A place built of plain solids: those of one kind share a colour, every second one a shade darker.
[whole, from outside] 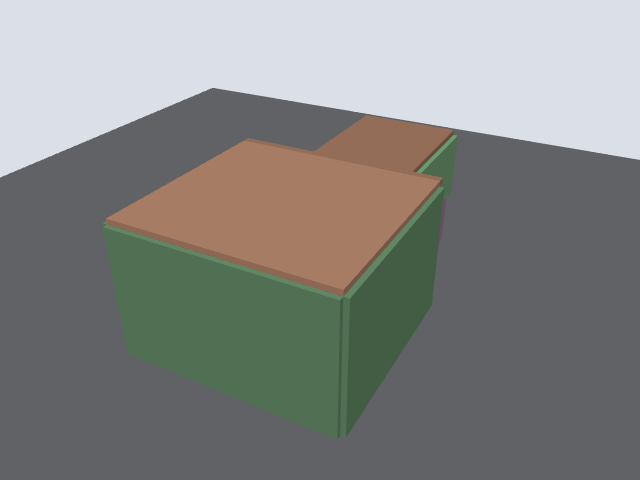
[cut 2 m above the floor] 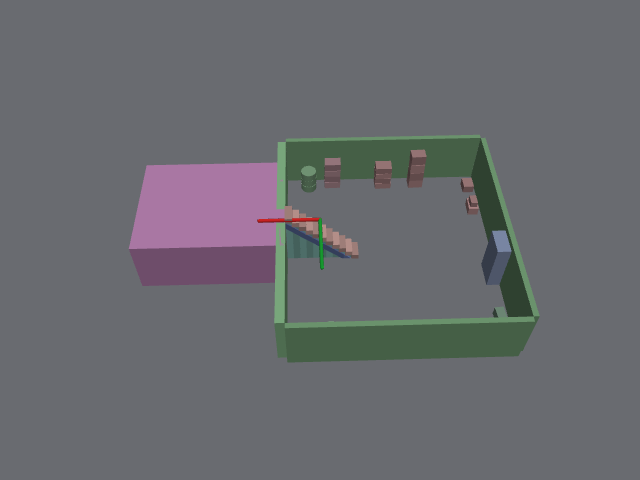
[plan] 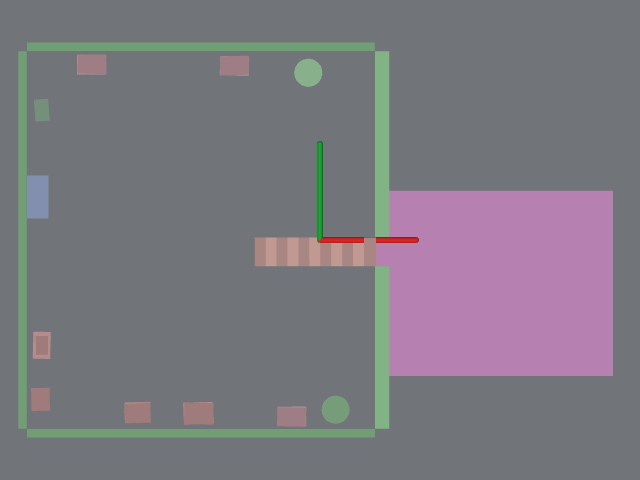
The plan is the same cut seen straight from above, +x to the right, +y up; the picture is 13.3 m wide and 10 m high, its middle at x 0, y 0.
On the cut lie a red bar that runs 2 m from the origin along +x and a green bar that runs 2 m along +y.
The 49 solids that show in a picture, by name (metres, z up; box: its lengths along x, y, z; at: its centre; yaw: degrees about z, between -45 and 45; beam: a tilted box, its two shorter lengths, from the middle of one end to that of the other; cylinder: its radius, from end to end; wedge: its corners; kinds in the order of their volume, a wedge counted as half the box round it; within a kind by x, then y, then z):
{
 "floor_1": {"box": [4.96, 3.86, 2.65], "at": [3.63, -0.9, 1.03]},
 "wall_1": {"box": [0.18, 7.87, 4.88], "at": [-6.2, 0.0, 2.39]},
 "wall_2": {"box": [7.25, 0.18, 4.88], "at": [-2.48, -4.03, 2.39]},
 "wall_3": {"box": [7.25, 0.18, 4.88], "at": [-2.48, 4.03, 2.39]},
 "wall_4": {"box": [0.3, 3.39, 4.88], "at": [1.29, -2.24, 2.39]},
 "wall_5": {"box": [0.3, 3.88, 4.88], "at": [1.29, 2.0, 2.39]},
 "wall_6": {"box": [4.66, 0.18, 2.48], "at": [3.78, -2.92, 3.59]},
 "roof_1": {"box": [7.25, 7.87, 0.2], "at": [-2.48, 0.0, 4.93]},
 "roof_2": {"box": [0.3, 7.87, 0.2], "at": [1.29, 0.0, 4.93]},
 "roof_3": {"box": [4.66, 3.86, 0.2], "at": [3.78, -0.9, 4.93]},
 "under_1": {"box": [0.23, 0.44, 0.82], "at": [-0.33, -0.25, 0.36]},
 "under_2": {"box": [0.23, 0.44, 1.22], "at": [0.12, -0.25, 0.56]},
 "under_3": {"box": [0.23, 0.44, 1.41], "at": [0.35, -0.25, 0.66]},
 "under_4": {"box": [0.23, 0.44, 1.61], "at": [0.58, -0.25, 0.75]},
 "under_5": {"box": [0.23, 0.44, 1.81], "at": [0.8, -0.25, 0.85]},
 "under_6": {"box": [0.23, 0.44, 2.0], "at": [1.03, -0.25, 0.95]},
 "carton_1": {"box": [0.39, 0.48, 0.35], "at": [-5.82, -3.32, 0.13], "yaw": 1.0},
 "carton_2": {"box": [0.36, 0.56, 0.37], "at": [-5.8, -2.19, 0.13], "yaw": -1.4},
 "carton_3": {"box": [0.25, 0.39, 0.22], "at": [-5.79, -2.2, 0.43], "yaw": 0.7},
 "carton_4": {"box": [0.53, 0.41, 0.45], "at": [-3.8, -3.6, 0.17], "yaw": 2.0},
 "carton_5": {"box": [0.53, 0.41, 0.4], "at": [-3.8, -3.59, 0.99], "yaw": -0.1},
 "carton_6": {"box": [0.53, 0.41, 0.4], "at": [-3.8, -3.58, 0.6], "yaw": 1.2},
 "carton_7": {"box": [0.53, 0.41, 0.4], "at": [-3.79, -3.61, 1.39], "yaw": 1.6},
 "carton_8": {"box": [0.6, 0.45, 0.31], "at": [-2.54, -3.61, 0.1], "yaw": 1.7},
 "carton_9": {"box": [0.6, 0.45, 0.26], "at": [-2.53, -3.62, 0.39], "yaw": -2.6},
 "carton_10": {"box": [0.6, 0.45, 0.26], "at": [-2.53, -3.62, 0.9], "yaw": -0.3},
 "carton_11": {"box": [0.6, 0.45, 0.26], "at": [-2.53, -3.61, 0.65], "yaw": 3.0},
 "lockers_1": {"box": [0.45, 0.9, 1.85], "at": [-5.88, 0.9, 0.88]},
 "plant_1": {"cylinder": 0.28, "from": [-0.24, 3.48, 0.0], "to": [-0.24, 3.48, 0.88]},
 "plant_2": {"cylinder": 0.28, "from": [0.33, -3.54, 0.0], "to": [0.33, -3.54, 0.88]},
 "crate_1": {"box": [0.6, 0.4, 0.2], "at": [-4.75, 3.66, 0.9], "yaw": -1.4},
 "crate_2": {"box": [0.6, 0.4, 0.3], "at": [-1.78, 3.63, 1.05], "yaw": 2.1},
 "crate_3": {"box": [0.6, 0.4, 0.3], "at": [-0.59, -3.69, 1.05], "yaw": -0.9},
 "crate_4": {"box": [0.6, 0.4, 0.3], "at": [-0.59, -3.68, 0.45], "yaw": -0.8},
 "crate_5": {"box": [0.6, 0.4, 0.3], "at": [-0.59, -3.68, 0.75], "yaw": -1.0},
 "crate_6": {"box": [0.6, 0.4, 0.35], "at": [-0.59, -3.67, 0.12], "yaw": 0.8},
 "tread_1": {"wedge": [[-1.36, -0.55, -0.05], [-1.36, -0.55, 0.2], [-1.36, 0.05, -0.05], [-1.36, 0.05, 0.2], [-1.11, -0.55, -0.05], [-1.11, -0.55, 0.2], [-1.11, 0.05, -0.05], [-1.11, 0.05, 0.2]]},
 "tread_2": {"wedge": [[-1.13, -0.55, 0.19], [-1.13, -0.55, 0.39], [-1.13, 0.05, 0.19], [-1.13, 0.05, 0.39], [-0.88, -0.55, 0.19], [-0.88, -0.55, 0.39], [-0.88, 0.05, 0.19], [-0.88, 0.05, 0.39]]},
 "tread_3": {"wedge": [[-0.9, -0.55, 0.38], [-0.9, -0.55, 0.59], [-0.9, 0.05, 0.38], [-0.9, 0.05, 0.59], [-0.65, -0.55, 0.38], [-0.65, -0.55, 0.58], [-0.65, 0.05, 0.38], [-0.65, 0.05, 0.58]]},
 "tread_4": {"wedge": [[-0.68, -0.55, 0.57], [-0.68, -0.55, 0.78], [-0.68, 0.05, 0.57], [-0.68, 0.05, 0.78], [-0.43, -0.55, 0.57], [-0.43, -0.55, 0.78], [-0.43, 0.05, 0.57], [-0.43, 0.05, 0.78]]},
 "tread_5": {"wedge": [[-0.45, -0.55, 0.77], [-0.45, -0.55, 0.98], [-0.45, 0.05, 0.77], [-0.45, 0.05, 0.98], [-0.2, -0.55, 0.77], [-0.2, -0.55, 0.98], [-0.2, 0.05, 0.77], [-0.2, 0.05, 0.98]]},
 "tread_6": {"wedge": [[-0.22, -0.55, 0.97], [-0.22, -0.55, 1.17], [-0.22, 0.05, 0.97], [-0.22, 0.05, 1.17], [0.03, -0.55, 0.97], [0.03, -0.55, 1.17], [0.03, 0.05, 0.97], [0.03, 0.05, 1.17]]},
 "tread_7": {"wedge": [[0.01, -0.55, 1.16], [0.01, -0.55, 1.37], [0.01, 0.05, 1.16], [0.01, 0.05, 1.37], [0.26, -0.55, 1.16], [0.26, -0.55, 1.37], [0.26, 0.05, 1.16], [0.26, 0.05, 1.37]]},
 "tread_8": {"wedge": [[0.23, -0.55, 1.36], [0.23, -0.55, 1.57], [0.23, 0.05, 1.36], [0.23, 0.05, 1.57], [0.48, -0.55, 1.36], [0.48, -0.55, 1.57], [0.48, 0.05, 1.36], [0.48, 0.05, 1.57]]},
 "tread_9": {"wedge": [[0.46, -0.55, 1.56], [0.46, -0.55, 1.76], [0.46, 0.05, 1.56], [0.46, 0.05, 1.76], [0.71, -0.55, 1.56], [0.71, -0.55, 1.76], [0.71, 0.05, 1.56], [0.71, 0.05, 1.76]]},
 "tread_10": {"wedge": [[0.69, -0.55, 1.75], [0.69, -0.55, 1.96], [0.69, 0.05, 1.75], [0.69, 0.05, 1.96], [0.94, -0.55, 1.75], [0.94, -0.55, 1.96], [0.94, 0.05, 1.75], [0.94, 0.05, 1.96]]},
 "tread_11": {"wedge": [[0.92, -0.55, 1.95], [0.92, -0.55, 2.15], [0.92, 0.05, 1.95], [0.92, 0.05, 2.15], [1.17, -0.55, 1.95], [1.17, -0.55, 2.15], [1.17, 0.05, 1.95], [1.17, 0.05, 2.15]]},
 "string_1": {"wedge": [[-0.84, -0.02, -0.05], [-0.84, -0.02, 0.21], [-0.84, 0.03, -0.05], [-0.84, 0.03, 0.21], [1.14, -0.02, 1.66], [1.14, -0.02, 1.92], [1.14, 0.03, 1.66], [1.14, 0.03, 1.92]]},
 "bucket_1": {"box": [0.3, 0.46, 0.39], "at": [-5.8, 2.7, 0.14], "yaw": 4.5}
}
